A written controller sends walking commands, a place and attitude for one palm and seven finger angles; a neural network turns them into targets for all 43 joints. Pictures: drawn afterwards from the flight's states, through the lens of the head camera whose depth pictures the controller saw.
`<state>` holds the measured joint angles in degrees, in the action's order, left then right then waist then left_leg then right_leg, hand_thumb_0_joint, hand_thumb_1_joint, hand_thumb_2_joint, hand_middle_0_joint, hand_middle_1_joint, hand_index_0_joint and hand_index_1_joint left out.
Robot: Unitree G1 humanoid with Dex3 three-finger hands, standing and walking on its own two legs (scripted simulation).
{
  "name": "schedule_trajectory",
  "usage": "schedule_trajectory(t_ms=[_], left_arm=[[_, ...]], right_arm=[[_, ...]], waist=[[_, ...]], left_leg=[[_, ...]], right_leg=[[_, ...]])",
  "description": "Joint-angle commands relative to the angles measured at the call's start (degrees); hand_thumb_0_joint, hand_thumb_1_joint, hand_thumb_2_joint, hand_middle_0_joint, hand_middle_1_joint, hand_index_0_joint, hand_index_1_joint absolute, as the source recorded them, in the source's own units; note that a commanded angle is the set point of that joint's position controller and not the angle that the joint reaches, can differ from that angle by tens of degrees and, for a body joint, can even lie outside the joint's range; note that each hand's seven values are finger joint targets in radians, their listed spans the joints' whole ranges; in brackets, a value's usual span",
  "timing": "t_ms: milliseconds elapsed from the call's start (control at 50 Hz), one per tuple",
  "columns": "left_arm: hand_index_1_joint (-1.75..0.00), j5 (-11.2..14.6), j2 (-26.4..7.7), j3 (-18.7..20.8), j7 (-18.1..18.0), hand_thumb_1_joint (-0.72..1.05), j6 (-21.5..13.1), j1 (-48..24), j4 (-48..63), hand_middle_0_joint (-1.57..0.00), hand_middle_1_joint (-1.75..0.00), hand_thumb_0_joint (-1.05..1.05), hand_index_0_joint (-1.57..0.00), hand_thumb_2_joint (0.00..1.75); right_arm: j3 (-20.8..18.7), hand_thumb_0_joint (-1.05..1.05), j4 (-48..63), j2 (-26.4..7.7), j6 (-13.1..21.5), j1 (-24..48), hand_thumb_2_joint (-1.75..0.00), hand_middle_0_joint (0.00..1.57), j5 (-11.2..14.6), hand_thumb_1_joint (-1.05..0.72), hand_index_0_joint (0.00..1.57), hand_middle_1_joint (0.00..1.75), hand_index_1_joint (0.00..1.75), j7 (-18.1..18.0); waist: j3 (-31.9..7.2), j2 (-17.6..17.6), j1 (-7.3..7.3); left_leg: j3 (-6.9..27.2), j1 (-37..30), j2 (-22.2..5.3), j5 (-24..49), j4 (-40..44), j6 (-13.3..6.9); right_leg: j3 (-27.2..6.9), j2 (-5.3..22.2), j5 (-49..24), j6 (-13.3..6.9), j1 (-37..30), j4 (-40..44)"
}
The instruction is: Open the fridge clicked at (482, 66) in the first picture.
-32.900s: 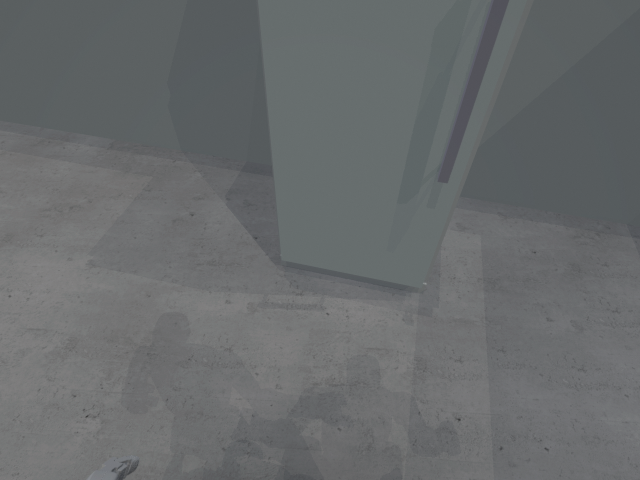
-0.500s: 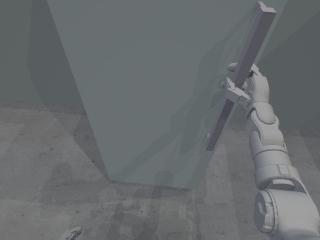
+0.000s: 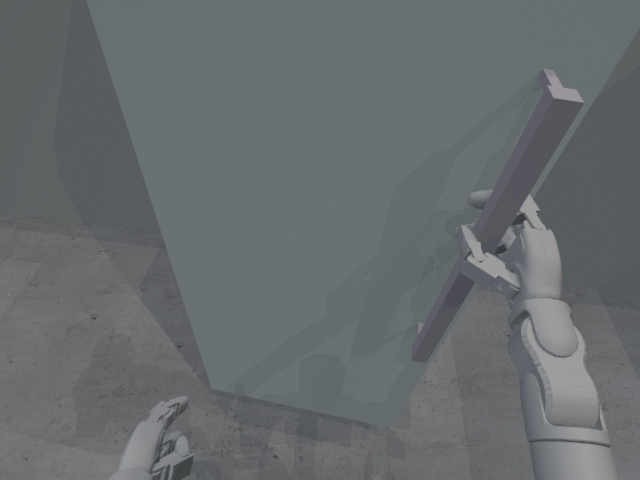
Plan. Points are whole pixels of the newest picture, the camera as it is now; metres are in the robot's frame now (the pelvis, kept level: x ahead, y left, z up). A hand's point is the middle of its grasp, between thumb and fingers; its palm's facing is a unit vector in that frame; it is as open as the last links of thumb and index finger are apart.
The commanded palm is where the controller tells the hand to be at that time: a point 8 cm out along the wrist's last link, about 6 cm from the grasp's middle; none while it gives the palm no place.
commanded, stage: walk backward, drawing the door open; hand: right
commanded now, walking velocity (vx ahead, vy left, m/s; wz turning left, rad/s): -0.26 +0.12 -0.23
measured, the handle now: (465, 256) +0.40 -0.16 +0.10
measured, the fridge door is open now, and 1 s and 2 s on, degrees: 4 31 67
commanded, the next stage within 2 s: none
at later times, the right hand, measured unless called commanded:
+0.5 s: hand (459, 314) +0.27 -0.11 +0.15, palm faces +0.20 +0.97 -0.17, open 6.8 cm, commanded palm +0.23 -0.16 +0.16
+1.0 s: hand (393, 420) +0.16 -0.04 +0.15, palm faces +0.39 +0.90 -0.21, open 7.2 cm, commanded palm +0.11 -0.07 +0.16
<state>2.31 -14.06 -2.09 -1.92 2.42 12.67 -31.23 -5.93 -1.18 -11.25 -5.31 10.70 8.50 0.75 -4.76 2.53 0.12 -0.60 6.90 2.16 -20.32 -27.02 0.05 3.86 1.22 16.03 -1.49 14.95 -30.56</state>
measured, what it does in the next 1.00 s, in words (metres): steps to the left, turning right: left foot, then right foot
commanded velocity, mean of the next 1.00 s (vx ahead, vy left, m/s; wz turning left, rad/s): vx -0.23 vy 0.27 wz -0.49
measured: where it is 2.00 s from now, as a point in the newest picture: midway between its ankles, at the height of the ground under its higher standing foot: outside the picture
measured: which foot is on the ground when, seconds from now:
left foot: down 0.00-0.10, up 0.12-0.22, down 0.24-0.62, up 0.64-0.92, down 0.94-1.00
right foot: down 0.00-0.30, up 0.32-0.60, down 0.62-0.96, up 0.98-1.00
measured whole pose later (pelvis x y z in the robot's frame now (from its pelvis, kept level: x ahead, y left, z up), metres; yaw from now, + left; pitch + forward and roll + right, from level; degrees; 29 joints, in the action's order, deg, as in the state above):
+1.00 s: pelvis -0.07 +0.18 -0.01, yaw -27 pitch -1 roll +3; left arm 0.6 -8.3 -0.7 -1.8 -4.5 4.7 -35.9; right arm 3.3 22.1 -11.0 2.7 0.6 1.4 -3.2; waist 10.2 7.2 1.1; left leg -1.7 13.3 2.0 -15.7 -31.4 1.1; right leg -14.3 6.9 14.4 4.0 25.2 -35.2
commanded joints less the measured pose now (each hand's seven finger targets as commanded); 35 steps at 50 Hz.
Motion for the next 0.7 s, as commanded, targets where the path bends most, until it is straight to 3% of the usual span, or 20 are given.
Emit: schedule_trajectory(t_ms=[0, 20, 80, 100, 140, 180, 220, 260, 280, 300, 340, 400, 500, 560, 580, 600, 620, 640, 660, 680], left_arm=[[-0.3, -0.94, -6.17, 2.72, -1.88, 0.9, 0.27, -6.69, 7.71, -0.2, -0.3, 0.0, -0.2, 0.9], [-0.3, -0.98, -5.87, 2.72, -1.87, 0.9, 0.85, -6.09, 7.92, -0.2, -0.3, 0.0, -0.2, 0.9], [-0.3, -2.14, -4.93, 3.05, -0.68, 0.9, 0.79, -6.53, 8.17, -0.2, -0.3, 0.0, -0.2, 0.9], [-0.3, -2.84, -4.13, 2.86, -0.42, 0.9, 0.48, -7.2, 8.02, -0.2, -0.3, 0.0, -0.2, 0.9], [-0.3, -2.82, -3.45, 2.2, -0.76, 0.9, 0.14, -8.72, 8.7, -0.2, -0.3, 0.0, -0.2, 0.9], [-0.3, -2.4, -3.51, 2.18, -1.19, 0.9, 0.01, -7.12, 8.66, -0.2, -0.3, 0.0, -0.2, 0.9], [-0.3, -1.89, -2.52, 2.02, -1.86, 0.9, -0.02, -7.62, 9.94, -0.2, -0.3, 0.0, -0.2, 0.9], [-0.3, -1.97, -1.99, 2.31, -3.02, 0.9, -0.22, -9.35, 11.17, -0.2, -0.3, 0.0, -0.2, 0.9], [-0.3, -1.09, -2.2, 2.85, -2.95, 0.9, -0.53, -9.27, 10.49, -0.2, -0.3, 0.0, -0.2, 0.9], [-0.3, -1.34, -1.59, 2.41, -2.92, 0.9, -1.05, -10.43, 10.38, -0.2, -0.3, 0.0, -0.2, 0.9], [-0.3, -2.08, -0.14, 1.13, -3.14, 0.9, -2.1, -10.71, 9.5, -0.2, -0.3, 0.0, -0.2, 0.9], [-0.3, -2.72, 0.2, 1.17, -3.47, 0.9, -2.35, -10.38, 8.4, -0.2, -0.3, 0.0, -0.2, 0.9], [-0.3, -3.1, 0.22, 1.75, -3.84, 0.9, -3.57, -10.45, 8.52, -0.2, -0.3, 0.0, -0.2, 0.9], [-0.3, -3.09, -0.41, 2.43, -3.96, 0.9, -5.17, -7.66, 7.99, -0.2, -0.3, 0.0, -0.2, 0.9], [-0.3, -2.79, -1.66, 3.1, -3.99, 0.9, -5.25, -6.02, 7.61, -0.2, -0.3, 0.0, -0.2, 0.9], [-0.3, -3.24, -4.04, 4.04, -3.52, 0.9, -6.21, -6.22, 8.59, -0.2, -0.3, 0.0, -0.2, 0.9], [-0.3, -4.44, -3.34, 3.8, -2.25, 0.9, -7.11, -6.9, 7.7, -0.2, -0.3, 0.0, -0.2, 0.9], [-0.3, -4.78, -3.26, 3.91, -1.2, 0.9, -7.76, -8.73, 6.75, -0.2, -0.3, 0.0, -0.2, 0.9], [-0.3, -5.13, -1.82, 3.67, -1.57, 0.9, -7.74, -10.28, 6.37, -0.2, -0.3, 0.0, -0.2, 0.9], [-0.3, -5.08, -2.46, 4.5, -1.49, 0.9, -8.34, -9.5, 5.72, -0.2, -0.3, 0.0, -0.2, 0.9]], right_arm=[[-0.28, 0.0, 17.07, -9.54, 9.48, 15.38, -0.9, 0.45, -3.39, -0.9, 0.45, 1.4, 1.4, -2.19], [-0.03, 0.0, 19.03, -9.38, 10.23, 14.9, -0.9, 0.45, -3.31, -0.9, 0.45, 1.4, 1.4, -2.35], [0.97, 0.0, 25.56, -7.86, 11.28, 15.01, -0.9, 0.45, -2.83, -0.9, 0.45, 1.4, 1.4, -3.42], [0.32, 0.0, 26.25, -7.68, 11.11, 14.12, -0.9, 0.45, -3.34, -0.9, 0.45, 1.4, 1.4, -3.95], [-0.35, 0.0, 26.29, -7.97, 10.34, 11.07, -0.9, 0.45, -3.65, -0.9, 0.45, 1.4, 1.4, -4.62], [-1.15, 0.0, 26.91, -9.65, 10.56, 8.25, -0.9, 0.45, -4.09, -0.9, 0.45, 1.4, 1.4, -5.03], [-0.83, 0.0, 27.88, -9.97, 11.04, 6.49, -0.9, 0.45, -4.56, -0.9, 0.45, 1.4, 1.4, -4.71], [-3.84, 0.0, 24.88, -11.68, 11.18, 1.9, -0.9, 0.45, -4.26, -0.9, 0.45, 1.4, 1.4, -4.57], [-4.93, 0.0, 22.97, -11.51, 10.67, -1.09, -0.9, 0.45, -4.31, -0.9, 0.45, 1.4, 1.4, -4.64], [-2.99, 0.0, 23.64, -8.98, 11.06, -0.81, -0.9, 0.45, -4.52, -0.9, 0.45, 1.4, 1.4, -4.29], [-1.77, 0.0, 26.05, -7.55, 12.49, 0.33, -0.9, 0.45, -5.49, -0.9, 0.45, 1.4, 1.4, -4.4], [-1.26, 0.0, 28.97, -6.5, 14.48, -0.58, -0.9, 0.45, -5.85, -0.9, 0.45, 1.4, 1.4, -5.48], [2.53, 0.0, 37.09, -4.33, 15.35, 0.77, -0.9, 0.45, -6.0, -0.9, 0.45, 1.4, 1.4, -6.15], [6.35, 0.0, 41.08, -2.35, 15.65, 3.25, -0.9, 0.45, -5.82, -0.9, 0.45, 1.4, 1.4, -5.4], [8.15, 0.0, 42.39, -2.45, 15.57, 4.64, -0.9, 0.45, -5.56, -0.9, 0.45, 1.4, 1.4, -5.17], [9.41, 0.0, 44.83, -1.28, 16.1, 6.63, -0.9, 0.45, -5.24, -0.9, 0.45, 1.4, 1.4, -4.79], [9.96, 0.0, 44.44, -2.13, 16.73, 7.93, -0.9, 0.45, -8.06, -0.9, 0.45, 1.4, 1.4, -4.45], [9.01, 0.0, 43.03, -3.39, 17.23, 8.33, -0.9, 0.45, -9.29, -0.9, 0.45, 1.4, 1.4, -4.15], [9.88, 0.0, 46.01, -2.85, 16.78, 8.31, -0.9, 0.45, -9.15, -0.9, 0.45, 1.4, 1.4, -3.11], [7.26, 0.0, 47.71, -4.95, 16.57, 8.81, -0.9, 0.45, -9.16, -0.9, 0.45, 1.4, 1.4, -2.92]], waist=[[-10.35, -2.34, 1.33], [-13.18, -0.26, 1.88], [-15.74, 11.53, 1.99], [-14.5, 11.09, 1.46], [-10.72, 7.62, 0.9], [-11.55, 4.14, 1.37], [-12.9, -1.86, 1.88], [-10.8, -11.58, 0.13], [-10.81, -19.04, -1.92], [-8.82, -18.56, -2.63], [-8.8, -13.08, -1.54], [-10.43, -8.21, -1.08], [-9.91, -9.9, -0.83], [-9.57, -6.82, 1.84], [-9.57, -1.66, 4.0], [-9.23, 12.52, 4.26], [-10.56, 13.66, 2.18], [-9.53, 6.28, 1.57], [-6.19, 6.76, 2.23], [-7.21, 6.75, 2.03]], left_leg=[[-1.8, 4.65, -3.44, 55.89, -4.22, 4.45], [-2.65, 6.86, -1.99, 52.88, -8.79, 4.29], [0.18, 21.92, 2.02, 0.21, -20.72, 2.63], [1.79, 21.01, 0.91, -6.43, -17.58, 1.24], [0.97, 17.56, -0.75, -3.26, -8.85, 0.6], [-1.03, 12.66, -0.88, 8.98, 1.39, 1.15], [-0.07, 0.62, -3.7, 40.96, 6.13, 1.09], [6.66, -11.21, -14.8, 73.53, 0.66, -2.03], [7.86, -13.35, -17.53, 79.93, -1.05, 0.87], [7.28, -10.37, -18.07, 75.1, -0.16, 2.86], [6.93, -8.15, -19.23, 63.24, -0.43, -1.89], [3.89, -6.16, -18.73, 48.59, 0.75, -7.86], [-0.71, -4.82, -17.45, 35.3, 3.01, -8.82], [-6.04, 0.08, -13.76, 29.4, -2.27, -6.57], [-8.2, 7.39, -10.64, 22.57, -11.51, -3.34], [-8.14, 27.03, -2.06, 1.91, -25.29, 1.46], [1.12, 31.76, -1.98, -11.49, -38.69, 2.12], [6.23, 29.64, -3.12, -8.2, -43.11, 1.4], [6.66, 30.38, -4.44, -7.75, -42.88, 1.53], [7.33, 29.72, -3.99, -7.66, -42.27, 2.18]], right_leg=[[-2.61, 0.58, -41.39, -3.05, -16.8, -3.76], [-4.1, 1.72, -49.9, -3.76, -21.85, -3.1], [-14.79, 11.31, -74.62, -8.28, -36.92, 0.68], [-15.45, 12.67, -72.58, -8.13, -34.37, 1.32], [-12.81, 11.22, -62.43, -5.64, -28.73, 2.6], [-10.59, 8.83, -55.61, -3.46, -27.43, 0.61], [-5.19, 4.37, -45.08, -0.95, -17.62, -3.86], [-2.3, -3.17, 1.03, 1.52, 5.5, -16.09], [-4.59, -5.27, 15.28, 0.93, 11.6, -24.67], [-6.73, -4.48, 15.19, 0.1, 11.96, -28.15], [-8.15, -2.39, 12.82, 0.29, 13.41, -28.74], [-5.43, -1.1, 9.27, 1.52, 11.51, -26.69], [-1.21, 0.03, 8.12, 1.58, 9.18, -18.92], [-0.37, 1.1, -1.72, 1.69, -0.7, -1.19], [-5.56, 4.08, -10.52, 0.83, -10.13, 6.85], [-29.83, 18.73, -34.71, -5.19, -23.91, 13.77], [-45.53, 29.68, -47.69, -11.25, -25.64, 13.71], [-43.68, 30.95, -42.66, -13.44, -21.36, 13.11], [-39.11, 27.24, -45.04, -12.22, -15.86, 10.61], [-36.71, 25.1, -41.1, -11.17, -15.32, 9.67]])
